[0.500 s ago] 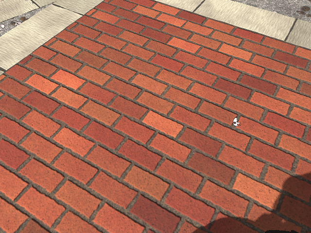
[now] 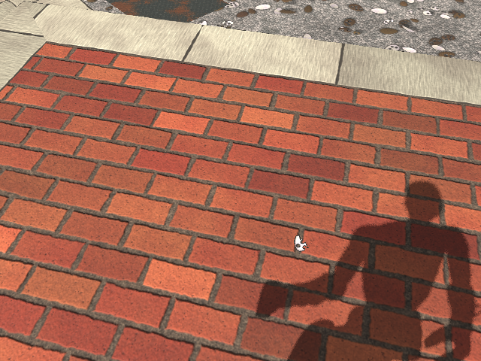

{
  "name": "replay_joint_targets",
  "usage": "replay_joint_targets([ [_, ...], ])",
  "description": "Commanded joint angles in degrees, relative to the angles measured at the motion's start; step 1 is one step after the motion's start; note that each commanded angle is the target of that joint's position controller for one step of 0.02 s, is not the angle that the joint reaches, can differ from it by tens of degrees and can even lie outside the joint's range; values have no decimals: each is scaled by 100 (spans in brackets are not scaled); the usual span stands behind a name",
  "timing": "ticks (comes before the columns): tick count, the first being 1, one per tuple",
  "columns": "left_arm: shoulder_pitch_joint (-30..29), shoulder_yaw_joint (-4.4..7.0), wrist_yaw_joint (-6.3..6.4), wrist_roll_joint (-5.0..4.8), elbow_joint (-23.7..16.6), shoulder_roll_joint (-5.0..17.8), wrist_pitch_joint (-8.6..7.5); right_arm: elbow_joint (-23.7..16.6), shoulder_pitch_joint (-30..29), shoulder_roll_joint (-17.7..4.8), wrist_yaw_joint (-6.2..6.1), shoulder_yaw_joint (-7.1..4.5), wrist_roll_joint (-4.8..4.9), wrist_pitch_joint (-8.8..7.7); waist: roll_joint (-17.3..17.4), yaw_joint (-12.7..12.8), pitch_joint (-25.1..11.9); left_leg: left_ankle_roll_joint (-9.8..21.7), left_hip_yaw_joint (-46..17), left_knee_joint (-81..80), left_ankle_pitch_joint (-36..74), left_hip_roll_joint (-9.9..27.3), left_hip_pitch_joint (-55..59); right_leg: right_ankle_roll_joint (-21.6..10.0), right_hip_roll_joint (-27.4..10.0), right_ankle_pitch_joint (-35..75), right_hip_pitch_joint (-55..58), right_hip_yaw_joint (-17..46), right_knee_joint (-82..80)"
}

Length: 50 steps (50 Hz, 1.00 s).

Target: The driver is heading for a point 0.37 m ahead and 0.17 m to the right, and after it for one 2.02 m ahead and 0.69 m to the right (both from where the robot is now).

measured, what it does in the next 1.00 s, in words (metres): walks ahead, turning right: right foot, then left foot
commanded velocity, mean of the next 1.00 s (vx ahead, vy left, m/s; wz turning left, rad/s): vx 0.24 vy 0.00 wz -0.50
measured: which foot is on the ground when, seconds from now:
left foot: down 0.00-0.14, up 0.16-0.56, down 0.58-0.98, up 1.00-1.00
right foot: up 0.00-0.12, down 0.14-0.58, up 0.60-0.94, down 0.96-1.00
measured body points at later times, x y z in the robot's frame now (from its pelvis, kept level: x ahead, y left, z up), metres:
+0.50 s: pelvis +0.27 -0.05 +0.00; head +0.31 -0.08 +0.45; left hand +0.42 +0.21 -0.10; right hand +0.41 -0.35 -0.09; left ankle +0.48 +0.05 -0.70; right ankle +0.21 -0.12 -0.74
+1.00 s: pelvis +0.35 -0.07 -0.01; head +0.36 -0.10 +0.44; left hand +0.62 +0.08 -0.10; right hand +0.32 -0.38 -0.13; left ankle +0.48 +0.01 -0.74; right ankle +0.30 -0.17 -0.74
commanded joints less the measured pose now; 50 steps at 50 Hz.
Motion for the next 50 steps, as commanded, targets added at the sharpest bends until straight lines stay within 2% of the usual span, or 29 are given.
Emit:
replay_joint_targets([
  [1,-832,6,-137,-9,-729,237,-79,-161,141,-994,-56,-232,75,85,402,-102,537,690,-303,-43,2703,1927,267,-145,15,-403,-460,-235,-305],
  [4,-501,123,-216,-22,-860,471,-45,-262,-75,-1221,-116,-304,112,221,690,250,127,501,-49,970,5191,1947,469,-438,473,-1280,452,-746,-334],
  [6,955,408,-154,-51,-560,960,-24,-349,-249,-1275,-159,-306,129,302,640,1067,-671,246,146,3013,5737,1641,-151,-801,948,-1162,2537,-847,-755],
  [7,1783,603,-9,-43,-395,1514,34,-491,-138,-1069,-153,-218,21,241,-159,1317,-1241,-8,167,4863,3657,1325,-1640,-1176,99,-1143,4300,595,-926],
  [8,1442,632,14,-76,-575,1922,-9,-781,304,-251,-32,34,-56,23,-1436,614,-1814,-373,-611,6989,-1509,-90,-4189,-2416,-1313,-1862,6127,4088,-1766],
  [9,1650,482,-1,-7,-603,1434,-46,-872,-282,-791,90,-60,152,-260,-708,1046,-2164,-185,-1807,7307,-1569,122,-4846,-2318,-1384,-2125,6306,4491,-2322],
  [10,1460,403,10,37,-597,1122,-101,-1035,-751,-926,136,-93,330,-371,-423,1033,-1402,-23,-1763,7082,-1137,406,-5128,-2003,-1180,-1772,5741,3547,-2282],
  [11,1054,351,-5,16,-653,951,-145,-1033,-809,-846,102,-77,252,-398,232,711,-826,4,-1731,6427,-693,686,-4885,-1762,-900,-1130,4763,2791,-2294],
  [12,686,283,7,10,-745,731,-158,-971,-827,-916,50,-136,95,-350,318,509,-593,-41,-1690,5879,-485,870,-4474,-1594,-671,-603,4051,2260,-2359],
  [15,416,279,87,66,-910,845,-158,-1032,-633,-829,25,-175,-27,-122,190,176,-263,-332,-1561,5203,-280,901,-3827,-1582,-433,1090,2922,1697,-2536],
  [18,563,370,217,51,-901,1122,-90,-1221,-993,-608,-33,-109,-89,-20,73,216,-207,-575,-1330,3999,471,592,-3588,-1355,-47,2334,2395,999,-2310],
  [20,677,382,284,-8,-894,1116,30,-1317,-1297,-499,-13,-60,-67,-7,-155,367,-379,-580,-1269,3115,1331,324,-3197,-1062,230,2139,2268,801,-2094],
  [23,889,375,341,-30,-849,1074,170,-1506,-1711,-570,50,-66,18,28,-354,567,-514,-557,-1362,2317,1890,72,-2956,-808,199,1301,2452,1164,-1822],
  [27,694,349,421,-3,-971,947,251,-1546,-1517,-903,89,-196,-16,-32,-521,368,-542,-336,-1691,1624,1468,82,-2775,-672,51,638,3050,2031,-1052],
  [28,509,323,424,-13,-1054,882,254,-1488,-1231,-936,80,-220,-53,-84,-495,169,-615,-207,-1615,1181,1963,176,-2324,-528,236,441,3003,2021,-636],
  [29,496,238,411,51,-1195,631,225,-1486,-877,-1175,37,-270,-163,-117,-109,78,-1113,113,-2086,1245,3298,878,-1228,-292,599,-239,2607,1764,330],
  [30,1356,144,395,131,-1180,286,205,-1557,-725,-1391,-18,-273,-289,-61,1228,456,-1698,963,-3467,1617,5816,2306,387,75,1338,-3824,1351,1141,1772],
  [31,1982,172,342,22,-1157,721,203,-1449,-473,-1320,-2,-307,-141,65,2020,545,-2306,1760,-4934,1446,4844,3192,906,282,1230,-4762,564,879,2966],
  [32,1712,313,345,-47,-1017,1206,285,-1636,-737,-944,-13,-218,-48,138,1212,397,-1883,1609,-4543,1273,3583,2808,472,479,909,-4264,291,909,3515],
  [33,1156,365,373,-48,-1085,1326,401,-1698,-922,-730,-40,-148,-61,227,825,283,-1375,1299,-3723,1197,2786,2404,-25,602,761,-3809,133,673,3672],
  [34,949,376,404,-39,-1113,1265,520,-1727,-1137,-654,-53,-98,-75,310,667,315,-1006,1154,-3229,1024,2232,2102,-632,671,624,-3538,185,569,3610],
  [36,902,317,405,-49,-1212,964,634,-1700,-1386,-807,-85,-130,-126,404,925,456,-500,1021,-2432,615,1595,1641,-1669,674,489,-3125,663,263,3108],
  [38,916,230,408,-15,-1255,669,610,-1638,-1342,-836,-90,-153,-141,424,1060,437,-551,1123,-2049,510,1836,1515,-1809,657,534,-3090,1031,50,2471],
  [40,816,163,393,53,-1295,565,562,-1591,-1328,-890,-85,-175,-92,431,1049,395,-764,1258,-1931,558,2184,1654,-1680,598,453,-3044,1344,21,1788],
  [44,659,130,293,79,-1307,654,533,-1489,-1266,-1047,-42,-213,21,502,1150,284,-874,1278,-1927,561,1611,1817,-1622,402,436,-2617,1960,-114,565],
  [47,945,144,201,124,-1127,636,522,-1357,-1267,-1000,-6,-166,147,562,1077,511,-709,927,-1760,844,749,1638,-2052,79,635,-1738,2904,-378,-1040],
  [48,949,155,199,174,-1148,731,522,-1217,-998,-828,17,-111,163,556,885,507,-626,525,-1611,1058,286,1448,-2403,-117,489,-1436,3318,-90,-1545],
  [49,972,205,253,249,-1238,1114,525,-1253,-852,-427,78,14,0,525,-320,310,-718,-55,-996,2249,-563,905,-2973,-492,-667,-942,3731,1385,-2053],
  [50,568,208,239,324,-1312,1289,501,-1410,-1048,-440,49,-2,-52,486,-1292,269,-381,-321,-898,2638,-1473,418,-3185,-1262,-1464,-1128,2675,2210,-2404],
])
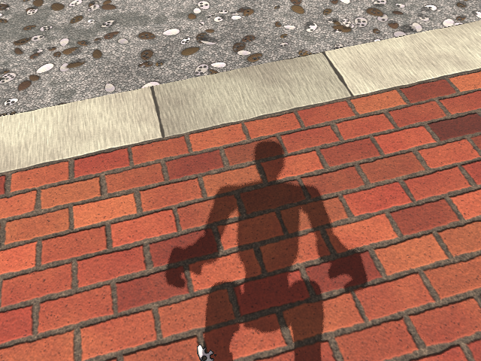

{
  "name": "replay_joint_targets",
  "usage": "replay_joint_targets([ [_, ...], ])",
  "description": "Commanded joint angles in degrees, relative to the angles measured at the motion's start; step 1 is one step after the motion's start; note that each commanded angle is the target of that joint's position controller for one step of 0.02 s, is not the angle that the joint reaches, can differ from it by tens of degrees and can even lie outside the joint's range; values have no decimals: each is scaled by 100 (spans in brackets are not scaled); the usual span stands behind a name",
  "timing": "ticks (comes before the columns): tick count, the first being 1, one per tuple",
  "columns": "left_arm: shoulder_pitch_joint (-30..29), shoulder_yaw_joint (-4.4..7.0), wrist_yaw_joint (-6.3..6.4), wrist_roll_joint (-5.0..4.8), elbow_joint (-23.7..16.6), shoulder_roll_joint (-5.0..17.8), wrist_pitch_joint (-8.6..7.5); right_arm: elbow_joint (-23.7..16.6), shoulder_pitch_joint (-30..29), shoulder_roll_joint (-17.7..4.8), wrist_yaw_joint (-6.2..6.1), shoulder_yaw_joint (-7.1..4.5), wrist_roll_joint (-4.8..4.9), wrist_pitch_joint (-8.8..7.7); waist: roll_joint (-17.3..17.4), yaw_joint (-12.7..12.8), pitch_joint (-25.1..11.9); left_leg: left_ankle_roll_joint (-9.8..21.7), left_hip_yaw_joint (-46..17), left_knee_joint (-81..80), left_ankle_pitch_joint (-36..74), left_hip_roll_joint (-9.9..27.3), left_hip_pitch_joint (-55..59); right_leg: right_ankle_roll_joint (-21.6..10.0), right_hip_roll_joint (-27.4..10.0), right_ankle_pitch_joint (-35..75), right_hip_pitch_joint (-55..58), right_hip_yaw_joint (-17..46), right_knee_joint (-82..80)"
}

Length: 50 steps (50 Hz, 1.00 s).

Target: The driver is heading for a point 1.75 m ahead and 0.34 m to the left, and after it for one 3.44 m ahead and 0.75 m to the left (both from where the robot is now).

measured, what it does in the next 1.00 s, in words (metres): steps on the spot: left foot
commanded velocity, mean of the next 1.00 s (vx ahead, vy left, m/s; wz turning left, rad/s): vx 0.01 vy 0.00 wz -0.05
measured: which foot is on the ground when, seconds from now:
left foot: up 0.00-0.22, down 0.24-1.00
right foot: down 0.00-1.00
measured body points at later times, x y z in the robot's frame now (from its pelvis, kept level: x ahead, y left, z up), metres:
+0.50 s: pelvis +0.00 +0.00 +0.00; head +0.01 +0.00 +0.45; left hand +0.13 +0.26 -0.11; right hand +0.10 -0.26 -0.12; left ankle +0.00 +0.14 -0.73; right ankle +0.01 -0.11 -0.73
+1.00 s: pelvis +0.00 +0.01 +0.01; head +0.01 +0.00 +0.46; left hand +0.06 +0.26 -0.14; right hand +0.05 -0.25 -0.14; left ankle +0.00 +0.14 -0.73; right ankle +0.01 -0.11 -0.73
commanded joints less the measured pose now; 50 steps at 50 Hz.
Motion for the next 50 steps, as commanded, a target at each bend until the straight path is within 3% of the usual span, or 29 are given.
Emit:
replay_joint_targets([
  [1,-62,212,9,202,-426,963,-179,-494,-452,-602,-28,-115,-73,-106,-1251,235,-311,-146,-508,1272,-1559,0,-412,-1388,-1777,495,44,2088,-1828],
  [2,-255,147,11,204,-366,758,-287,-401,-311,-630,-36,-162,-23,-76,-1196,96,-277,-159,-578,1505,-1344,-10,-409,-1208,-1543,517,24,1752,-1786],
  [4,-462,104,12,67,-281,624,-413,-150,10,-598,-86,-195,-89,-5,-1112,16,-309,-283,-631,1695,-1037,44,-351,-951,-1230,1313,222,1290,-1547],
  [7,-389,58,3,16,-128,482,-414,-86,39,-318,-49,-90,-31,-24,-912,34,-526,-386,-546,1153,-951,29,67,-955,-1045,2777,554,942,-1108],
  [10,-335,50,8,-63,16,463,-340,-22,67,-274,-25,-31,14,-57,-838,14,-669,-359,-407,-361,-5,-60,636,-902,-980,2951,851,989,-812],
  [11,-226,52,7,-91,86,454,-344,18,127,-350,-17,-24,-32,-64,-735,1,-689,-291,-500,-852,859,-15,1028,-725,-889,2526,773,1001,-811],
  [12,-68,31,-3,-41,142,390,-379,25,180,-584,-32,-51,-95,-62,-472,97,-757,-196,-781,-837,1797,249,1413,-494,-710,1868,606,947,-766],
  [13,171,63,-45,24,185,468,-423,72,188,-943,-55,-134,-68,-40,63,349,-656,-28,-763,-515,2012,367,1521,-336,-414,1296,343,726,-784],
  [14,45,62,-33,24,221,461,-423,169,152,-813,-25,-143,-14,-36,316,244,-569,100,-674,-470,1146,213,1086,-176,-200,985,523,439,-791],
  [15,-227,75,-13,11,235,527,-404,179,129,-564,-1,-82,-29,-50,153,93,-422,102,-678,-608,792,147,898,-111,-175,834,563,379,-680],
  [17,-377,67,41,-12,237,395,-326,254,38,-462,-19,-35,-77,-96,199,106,-294,27,-677,-726,704,124,789,-127,-188,903,519,365,-661],
  [20,-306,88,71,-6,355,359,-274,404,111,-439,-57,-13,-64,-151,106,101,-266,-11,-648,-720,539,93,797,-129,-175,868,534,347,-694],
  [29,-171,124,111,-37,877,339,-319,761,172,-397,-146,27,-47,-141,-136,64,-144,24,-621,-748,294,18,827,-24,-145,780,491,280,-778],
  [50,98,33,179,-84,1945,236,-348,1428,534,-204,-220,84,-24,-103,-113,90,-6,26,-510,-808,374,-133,865,-8,-105,761,483,152,-913],
])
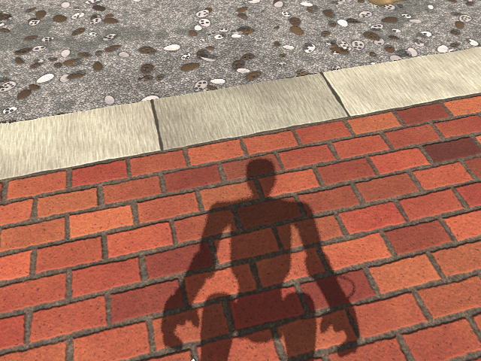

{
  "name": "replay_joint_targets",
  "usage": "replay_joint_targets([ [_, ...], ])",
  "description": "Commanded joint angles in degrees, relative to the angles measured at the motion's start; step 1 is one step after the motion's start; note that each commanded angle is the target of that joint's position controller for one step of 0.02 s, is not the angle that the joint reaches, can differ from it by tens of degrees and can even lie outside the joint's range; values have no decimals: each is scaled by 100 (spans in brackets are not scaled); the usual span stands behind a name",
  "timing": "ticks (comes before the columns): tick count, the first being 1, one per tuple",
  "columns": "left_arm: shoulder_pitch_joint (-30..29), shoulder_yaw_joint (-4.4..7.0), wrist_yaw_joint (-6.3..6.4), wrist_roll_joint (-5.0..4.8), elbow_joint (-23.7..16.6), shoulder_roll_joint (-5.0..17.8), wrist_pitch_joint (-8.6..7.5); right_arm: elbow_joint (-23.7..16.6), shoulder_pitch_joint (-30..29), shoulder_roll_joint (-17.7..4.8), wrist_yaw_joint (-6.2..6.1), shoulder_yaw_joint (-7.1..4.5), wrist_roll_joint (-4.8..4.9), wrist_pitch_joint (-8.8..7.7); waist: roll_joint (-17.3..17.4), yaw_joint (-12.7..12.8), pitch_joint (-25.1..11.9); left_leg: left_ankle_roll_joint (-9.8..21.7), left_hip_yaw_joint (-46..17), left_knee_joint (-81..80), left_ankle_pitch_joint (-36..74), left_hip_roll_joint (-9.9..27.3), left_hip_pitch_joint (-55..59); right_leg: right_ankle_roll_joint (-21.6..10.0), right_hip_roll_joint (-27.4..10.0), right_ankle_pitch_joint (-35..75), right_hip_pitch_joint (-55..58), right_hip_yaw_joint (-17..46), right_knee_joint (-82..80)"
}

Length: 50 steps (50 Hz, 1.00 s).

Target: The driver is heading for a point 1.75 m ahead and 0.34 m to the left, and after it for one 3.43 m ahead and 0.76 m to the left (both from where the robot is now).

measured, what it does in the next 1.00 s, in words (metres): walks ahead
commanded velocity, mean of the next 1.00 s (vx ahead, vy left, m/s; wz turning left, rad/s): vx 0.12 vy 0.00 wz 0.00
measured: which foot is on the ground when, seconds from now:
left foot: down 0.00-1.00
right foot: down 0.00-0.82, up 0.84-1.00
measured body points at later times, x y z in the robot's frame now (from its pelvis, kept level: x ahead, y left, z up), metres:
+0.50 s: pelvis +0.00 +0.00 +0.00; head +0.01 +0.00 +0.45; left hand +0.03 +0.24 -0.15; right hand +0.01 -0.24 -0.16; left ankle +0.00 +0.13 -0.74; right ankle +0.01 -0.12 -0.74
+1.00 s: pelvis +0.11 +0.04 +0.01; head +0.11 +0.05 +0.46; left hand +0.20 +0.29 -0.14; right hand +0.02 -0.20 -0.13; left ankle +0.01 +0.13 -0.74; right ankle +0.12 -0.10 -0.65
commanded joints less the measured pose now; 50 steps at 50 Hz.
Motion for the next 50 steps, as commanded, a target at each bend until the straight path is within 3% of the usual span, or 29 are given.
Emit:
replay_joint_targets([
  [1,87,91,19,-5,-88,588,-47,-104,172,-568,-26,-89,3,-40,-8,3,-27,107,-24,-503,518,47,-178,-123,-166,621,13,160,-555],
  [28,376,-34,30,-24,388,420,-26,156,679,-344,-48,-22,23,-38,1,36,64,131,-3,-502,592,-8,-226,-104,-128,644,-36,60,-572],
  [29,491,-48,34,-23,453,366,-20,223,801,-276,-51,-8,24,-31,-12,39,-78,145,72,-501,45,-78,-169,-118,-74,35,20,8,-605],
  [31,551,23,63,-98,448,555,-1,194,800,-382,-81,-56,84,-21,-96,64,195,300,188,-258,-1723,-242,-533,-305,-21,-2003,-320,47,-582],
  [33,595,53,54,-128,374,620,-82,66,695,-345,-73,-59,101,-114,-232,103,626,461,63,-82,-2329,-158,-1044,-550,-318,-2928,-656,495,-782],
  [37,1112,198,-37,-190,423,955,-303,-135,537,-12,92,-17,152,-425,-1025,208,493,501,350,1281,-1064,-208,-1463,-1266,-1558,-3341,-211,2377,-1637],
  [38,943,194,-47,-186,341,933,-327,-146,568,-34,130,-29,168,-474,-979,101,557,610,263,1330,-1005,-126,-1191,-1318,-1670,-3214,-543,2532,-1740],
  [39,628,182,-60,-195,214,911,-339,-96,769,-11,152,-36,185,-512,-924,-112,607,726,277,942,-1058,-119,-727,-1210,-1553,-3009,-904,2276,-1673],
  [40,169,168,-79,-234,42,901,-334,58,1226,23,151,-45,195,-533,-839,-422,677,829,283,111,-995,-156,119,-986,-1221,-2694,-1475,1734,-1391],
  [41,-198,135,-91,-242,-122,763,-352,270,1814,-172,133,-117,160,-534,-378,-647,647,856,-198,-434,-763,75,986,-694,-763,-1936,-2075,1063,-528],
  [42,-409,38,-106,-240,-300,335,-445,465,2599,-790,136,-296,159,-558,1140,-836,409,1235,-1974,-1342,-1530,1067,1745,-264,25,-1012,-2880,-185,1479],
  [43,-526,30,-101,-212,-502,345,-588,479,2984,-1207,221,-375,112,-627,1863,-875,331,1801,-3925,-1938,-1321,2110,2083,-222,208,-1548,-3733,-129,2854],
  [44,-461,80,-140,-246,-464,529,-664,357,2544,-794,222,-246,31,-690,980,-549,493,1789,-3780,-1788,-907,2157,2040,-333,-150,-1342,-4120,270,3779],
  [45,-235,69,-203,-266,-375,494,-708,214,2195,-578,247,-187,38,-722,653,-353,484,1611,-3111,-1718,-473,1913,2026,-439,-322,-825,-4244,316,4090],
  [46,-200,88,-231,-238,-342,507,-740,116,1933,-562,282,-165,63,-711,424,-239,434,1446,-2550,-1759,-48,1713,2024,-489,-477,-390,-4299,233,4063],
  [48,-423,155,-281,-167,-411,581,-745,78,1868,-269,288,-54,53,-605,426,-203,410,1156,-1552,-1849,1300,1355,1857,-439,-673,114,-4051,54,3590],
  [50,-622,105,-344,-153,-492,350,-687,75,2034,-242,224,-24,6,-513,513,-233,355,1101,-987,-1925,1914,1109,1644,-298,-619,477,-3768,-200,3066],
])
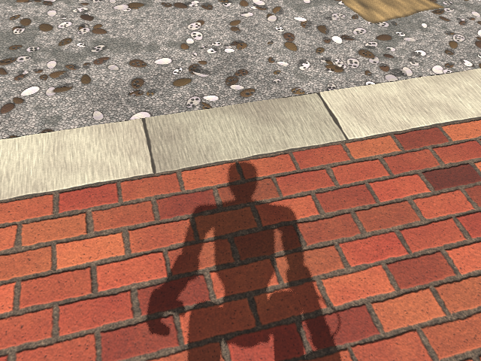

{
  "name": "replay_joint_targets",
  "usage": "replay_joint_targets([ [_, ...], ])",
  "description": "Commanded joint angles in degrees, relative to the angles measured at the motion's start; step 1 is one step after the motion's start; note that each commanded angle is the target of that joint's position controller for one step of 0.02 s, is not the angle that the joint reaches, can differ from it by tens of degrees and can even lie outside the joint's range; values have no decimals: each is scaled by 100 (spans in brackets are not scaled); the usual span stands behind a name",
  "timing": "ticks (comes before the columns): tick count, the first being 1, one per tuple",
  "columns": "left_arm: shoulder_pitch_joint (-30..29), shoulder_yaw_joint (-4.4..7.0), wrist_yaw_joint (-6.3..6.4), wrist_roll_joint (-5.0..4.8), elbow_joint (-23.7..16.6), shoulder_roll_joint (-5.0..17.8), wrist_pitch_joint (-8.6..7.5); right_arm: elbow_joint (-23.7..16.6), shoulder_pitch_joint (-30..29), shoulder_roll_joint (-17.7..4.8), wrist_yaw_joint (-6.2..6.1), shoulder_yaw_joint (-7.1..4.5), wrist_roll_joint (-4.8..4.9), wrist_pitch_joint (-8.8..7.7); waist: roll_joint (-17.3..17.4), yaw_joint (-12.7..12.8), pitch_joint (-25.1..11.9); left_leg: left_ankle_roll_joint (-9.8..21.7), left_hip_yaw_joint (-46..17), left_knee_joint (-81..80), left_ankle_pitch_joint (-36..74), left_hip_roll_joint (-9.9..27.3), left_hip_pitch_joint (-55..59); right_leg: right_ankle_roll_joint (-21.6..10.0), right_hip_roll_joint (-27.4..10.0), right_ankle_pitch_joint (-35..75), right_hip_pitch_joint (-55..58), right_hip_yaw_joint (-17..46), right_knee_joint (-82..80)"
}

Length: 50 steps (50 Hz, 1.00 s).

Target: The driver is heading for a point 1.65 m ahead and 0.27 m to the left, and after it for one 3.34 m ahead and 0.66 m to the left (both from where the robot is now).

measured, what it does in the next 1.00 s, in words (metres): walks ahead: right foot, then left foot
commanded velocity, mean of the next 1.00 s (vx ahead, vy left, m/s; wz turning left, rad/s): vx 0.48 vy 0.00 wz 0.00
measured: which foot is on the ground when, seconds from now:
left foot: down 0.00-0.26, up 0.28-0.78, down 0.80-1.00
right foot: up 0.00-0.22, down 0.24-0.82, up 0.84-1.00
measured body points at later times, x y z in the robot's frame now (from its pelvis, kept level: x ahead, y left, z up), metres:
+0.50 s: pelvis +0.28 -0.06 +0.00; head +0.29 -0.06 +0.45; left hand +0.30 +0.21 -0.14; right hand +0.40 -0.32 -0.12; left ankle +0.34 +0.11 -0.66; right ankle +0.29 -0.13 -0.74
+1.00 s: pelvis +0.57 +0.02 +0.00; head +0.60 +0.04 +0.45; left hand +0.66 +0.29 -0.14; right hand +0.63 -0.24 -0.13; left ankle +0.60 +0.10 -0.74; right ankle +0.58 -0.15 -0.66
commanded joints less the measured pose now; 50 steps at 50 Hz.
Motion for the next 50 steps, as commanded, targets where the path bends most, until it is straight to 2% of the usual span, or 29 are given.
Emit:
replay_joint_targets([
  [1,-832,-29,-90,39,-542,34,-49,-192,329,-578,-82,-39,-53,65,598,-50,815,712,-974,-1010,2265,1255,446,136,-218,670,-1467,-56,-857],
  [4,-1720,-150,-126,24,-923,-100,-24,-295,335,-916,-180,-95,-38,65,646,-186,996,721,-634,-1350,2035,1113,-357,248,90,1386,-467,-339,-2368],
  [8,-2013,-110,-195,-26,-1192,254,-15,-225,395,-1049,-191,-198,89,33,755,-17,1069,654,-548,-1258,2589,1458,203,14,150,1536,-85,-187,-3161],
  [10,-1565,18,-204,-9,-1149,532,-42,-263,250,-1161,-186,-258,52,81,906,337,581,504,-409,-486,4570,1546,677,-186,380,1306,640,-273,-3220],
  [11,-846,134,-180,-22,-953,725,-34,-295,155,-1182,-183,-276,13,139,1001,713,92,405,-266,369,5576,1459,697,-317,561,1169,1513,-373,-3150],
  [12,127,269,-136,-47,-659,954,0,-369,53,-1155,-168,-258,-20,178,980,1165,-471,244,-137,1546,5716,1242,205,-487,536,1194,2837,-306,-3181],
  [13,1153,383,-66,32,-457,1396,50,-539,54,-930,-140,-165,-122,169,238,1417,-1273,93,1,3451,3679,873,-1244,-855,-679,738,4655,1162,-3092],
  [14,1447,379,-129,126,-335,1553,58,-508,868,51,-49,69,-26,39,-1456,849,-2286,-189,-442,5467,-1138,-269,-3096,-1807,-2030,-844,6109,4217,-4125],
  [15,1130,235,-142,90,-343,1018,37,-542,298,-551,-25,-73,147,-132,-955,1010,-1699,-1,-1073,6156,-1289,-32,-3683,-1491,-1764,-1208,5576,4536,-4775],
  [16,520,162,-133,67,-438,785,-1,-793,-352,-880,-26,-174,296,-219,-724,828,-721,109,-839,6216,-791,255,-4051,-1234,-1625,-754,4636,3559,-4870],
  [17,-26,106,-150,92,-565,649,-46,-870,-674,-936,-81,-190,265,-250,-68,600,-325,137,-722,5956,-205,582,-3727,-1110,-1461,122,3623,2801,-5014],
  [18,-277,66,-183,166,-586,494,-83,-875,-776,-927,-128,-258,178,-213,94,396,-102,133,-652,5682,97,772,-3403,-1036,-1256,692,2875,2220,-5140],
  [19,-350,24,-200,228,-534,365,-107,-866,-600,-800,-139,-271,141,-127,-64,170,-84,146,-705,5475,265,939,-3015,-982,-1057,818,2439,1819,-5299],
  [20,-317,7,-206,214,-474,301,-110,-849,-494,-667,-150,-275,141,-47,-188,78,-18,137,-673,5276,284,983,-2875,-997,-944,812,2207,1592,-5448],
  [23,-19,30,-108,184,-304,528,-129,-1062,-926,-687,-180,-316,88,77,-215,33,373,-24,-530,4607,596,1103,-3239,-1094,-880,939,1822,1160,-5795],
  [26,353,61,24,182,-226,705,-80,-1349,-1741,-741,-157,-332,13,57,-81,223,526,-186,-461,3510,1552,1126,-3840,-1040,-846,1195,2120,961,-5864],
  [30,821,71,88,107,-145,824,-25,-1583,-2654,-602,-51,-250,50,-4,-87,531,568,-207,-140,1997,2487,804,-3509,-807,-659,1397,2394,525,-5817],
  [34,1292,101,102,57,39,870,83,-1838,-3280,-652,95,-205,111,-39,-105,714,702,-120,-152,1358,2214,672,-3694,-767,-979,1438,3274,570,-5466],
  [37,1251,161,126,57,56,978,183,-1921,-3152,-857,183,-256,124,-89,-251,485,544,108,-96,1091,1551,518,-3313,-619,-1214,2267,3787,623,-4965],
  [38,1118,176,126,66,17,1027,213,-1842,-2770,-1004,184,-326,120,-103,-349,235,293,215,55,1028,1389,337,-2694,-536,-1149,3228,3802,527,-4508],
  [39,1009,143,122,91,-25,949,249,-1579,-1900,-1236,162,-462,112,-105,-316,-207,-224,377,209,956,1428,142,-1536,-397,-871,4017,3600,302,-3503],
  [40,1010,47,119,173,-158,749,249,-1308,-756,-1646,109,-601,54,-97,27,-611,-1082,715,-537,1177,1531,823,279,-200,-550,3192,2566,48,-1875],
  [41,1746,-171,51,168,-192,-1,126,-1123,-130,-2171,118,-730,-9,-57,1486,-351,-1959,1652,-3295,690,376,2239,2525,234,520,294,124,-110,418],
  [42,1576,-107,24,75,-108,324,-34,-1150,-137,-1647,130,-567,-4,-55,1393,-446,-2163,1626,-4414,-53,37,2384,2631,136,554,-1722,-571,821,1181],
  [43,995,26,4,-84,-301,802,-121,-1217,-669,-1369,121,-467,27,-70,1112,-345,-1259,1294,-3525,-103,141,2192,1902,21,211,-1400,-1029,818,1432],
  [44,630,31,36,-96,-398,823,-147,-1356,-1236,-1208,115,-405,21,-71,670,-167,-705,1144,-2708,-227,745,1989,969,-2,-118,-841,-911,629,1217],
  [45,446,65,80,-6,-414,767,-122,-1393,-1574,-1042,141,-358,-20,-77,377,0,-317,1062,-2135,-427,1243,1760,166,15,-315,-463,-669,549,844],
  [47,664,85,107,49,-361,521,47,-1337,-1726,-837,181,-306,-73,-112,578,307,-135,972,-1505,-772,1559,1433,-596,47,-537,-72,-36,563,364],
  [50,512,94,129,87,-431,387,179,-1167,-1446,-1038,119,-356,-45,-142,501,380,105,1097,-1080,-1056,2006,1368,-822,180,-594,342,-247,466,-178],
])
Next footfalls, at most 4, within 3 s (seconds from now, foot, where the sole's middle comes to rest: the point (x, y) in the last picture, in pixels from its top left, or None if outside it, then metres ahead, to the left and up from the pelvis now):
0.24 right None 0.33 -0.14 -0.78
0.80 left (197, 322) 0.64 0.10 -0.78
1.28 right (264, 248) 0.90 -0.11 -0.78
1.58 left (190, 270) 0.82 0.13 -0.78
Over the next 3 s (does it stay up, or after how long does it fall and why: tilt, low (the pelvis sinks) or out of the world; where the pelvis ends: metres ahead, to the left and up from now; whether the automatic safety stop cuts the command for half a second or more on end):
stays up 0.95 -0.03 0.00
